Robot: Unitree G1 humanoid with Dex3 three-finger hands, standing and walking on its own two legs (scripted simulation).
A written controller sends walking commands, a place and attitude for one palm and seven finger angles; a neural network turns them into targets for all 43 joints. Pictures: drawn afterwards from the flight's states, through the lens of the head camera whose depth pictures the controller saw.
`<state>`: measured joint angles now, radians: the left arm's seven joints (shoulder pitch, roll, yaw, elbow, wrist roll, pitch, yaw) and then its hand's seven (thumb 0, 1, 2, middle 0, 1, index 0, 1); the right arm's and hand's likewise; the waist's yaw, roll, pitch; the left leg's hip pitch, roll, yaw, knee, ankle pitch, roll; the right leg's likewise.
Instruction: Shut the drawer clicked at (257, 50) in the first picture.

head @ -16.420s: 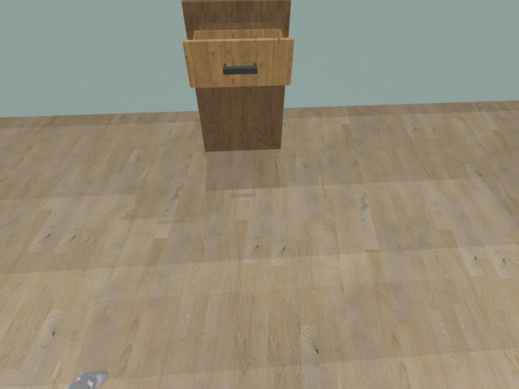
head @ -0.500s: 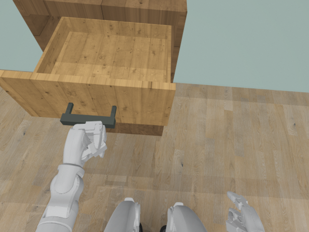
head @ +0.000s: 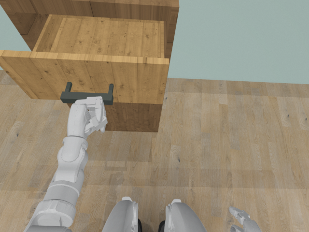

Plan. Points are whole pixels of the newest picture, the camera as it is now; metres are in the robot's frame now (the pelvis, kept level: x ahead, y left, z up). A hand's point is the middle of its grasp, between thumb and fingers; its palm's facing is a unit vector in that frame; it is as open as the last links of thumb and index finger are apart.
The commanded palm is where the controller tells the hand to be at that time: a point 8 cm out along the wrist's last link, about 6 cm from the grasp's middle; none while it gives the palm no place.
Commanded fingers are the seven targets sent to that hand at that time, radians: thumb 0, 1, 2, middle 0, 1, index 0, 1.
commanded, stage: push the drawer shut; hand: left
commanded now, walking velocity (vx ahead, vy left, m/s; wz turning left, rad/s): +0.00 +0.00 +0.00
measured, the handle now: (89, 92) +0.47 +0.18 +0.03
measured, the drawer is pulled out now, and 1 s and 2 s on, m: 0.16 0.03 0.00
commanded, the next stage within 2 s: pull the fist back off the drawer in 1.70 s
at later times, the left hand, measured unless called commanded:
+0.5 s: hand (106, 99) +0.45 +0.13 +0.02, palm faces -0.02 -1.00 -0.05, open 3.1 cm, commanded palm +0.44 +0.18 +0.03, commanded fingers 0.00 0.90 0.90 -1.40 -1.60 -1.40 -1.60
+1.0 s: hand (111, 77) +0.52 +0.13 +0.03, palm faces -0.01 -1.00 -0.04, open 3.3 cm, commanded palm +0.51 +0.17 +0.03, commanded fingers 0.00 0.90 0.90 -1.40 -1.60 -1.40 -1.60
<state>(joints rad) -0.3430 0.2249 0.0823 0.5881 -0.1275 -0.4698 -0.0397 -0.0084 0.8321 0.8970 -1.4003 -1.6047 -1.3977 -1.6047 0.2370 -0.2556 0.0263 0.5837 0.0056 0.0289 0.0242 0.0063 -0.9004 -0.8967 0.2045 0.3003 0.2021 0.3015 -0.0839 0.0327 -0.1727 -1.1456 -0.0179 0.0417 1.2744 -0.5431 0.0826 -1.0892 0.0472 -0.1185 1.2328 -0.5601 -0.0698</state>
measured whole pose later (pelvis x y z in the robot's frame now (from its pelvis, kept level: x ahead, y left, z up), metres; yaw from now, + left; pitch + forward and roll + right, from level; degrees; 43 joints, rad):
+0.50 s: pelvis +0.00 +0.00 +0.00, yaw -1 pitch +25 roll -3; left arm -0.60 0.28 0.20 0.88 -0.11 -0.52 -0.07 0.01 0.81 0.88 -1.40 -1.60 -1.40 -1.60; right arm 0.28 -0.25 0.02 0.62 -0.01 0.04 0.03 0.00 -0.90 -0.90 0.20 0.30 0.20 0.30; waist -0.13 0.03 -0.16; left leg -1.18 -0.01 0.05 1.28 -0.54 0.08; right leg -1.13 0.06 -0.11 1.24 -0.55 -0.07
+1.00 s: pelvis -0.01 +0.00 -0.01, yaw -2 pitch +29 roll -4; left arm -0.91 0.41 0.32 1.17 -0.04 -0.53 -0.07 0.04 0.83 0.89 -1.40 -1.60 -1.40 -1.60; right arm 0.36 -0.27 0.04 0.62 -0.04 0.07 0.05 0.00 -0.90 -0.90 0.20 0.30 0.20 0.30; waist -0.21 0.05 -0.15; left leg -1.29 0.01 0.04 1.32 -0.54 0.08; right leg -1.23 0.07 -0.12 1.26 -0.54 -0.07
